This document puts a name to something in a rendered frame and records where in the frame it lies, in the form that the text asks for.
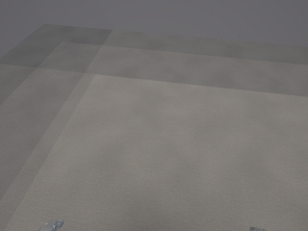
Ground robot left hand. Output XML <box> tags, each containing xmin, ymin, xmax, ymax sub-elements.
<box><xmin>38</xmin><ymin>219</ymin><xmax>64</xmax><ymax>231</ymax></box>

